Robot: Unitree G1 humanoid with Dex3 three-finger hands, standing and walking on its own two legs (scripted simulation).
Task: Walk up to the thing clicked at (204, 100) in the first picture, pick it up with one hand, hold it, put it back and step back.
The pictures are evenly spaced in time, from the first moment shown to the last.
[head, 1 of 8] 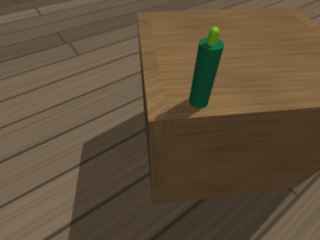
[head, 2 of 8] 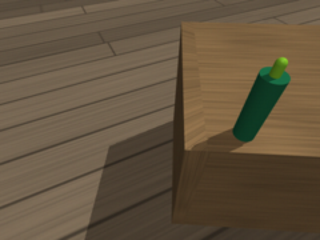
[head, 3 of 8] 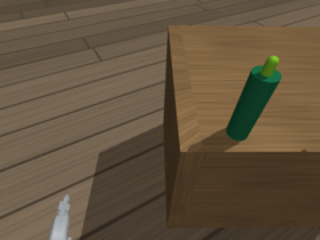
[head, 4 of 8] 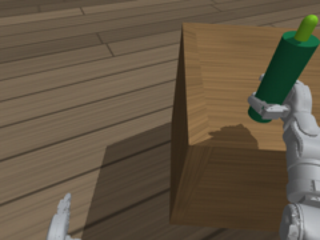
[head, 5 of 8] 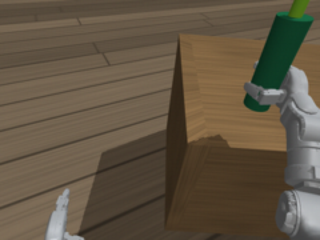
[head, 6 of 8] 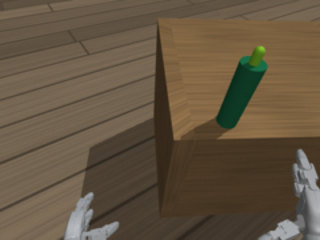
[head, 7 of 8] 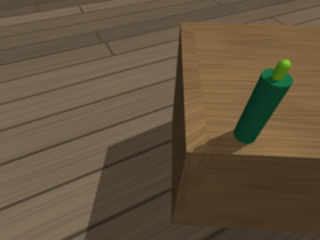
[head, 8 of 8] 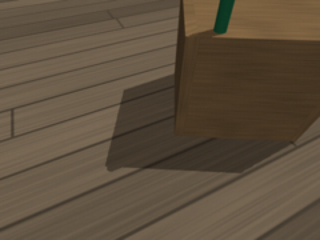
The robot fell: no
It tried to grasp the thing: yes
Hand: right
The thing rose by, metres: 0.24
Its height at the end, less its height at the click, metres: +0.00
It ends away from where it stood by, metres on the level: 0.00
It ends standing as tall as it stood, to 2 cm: yes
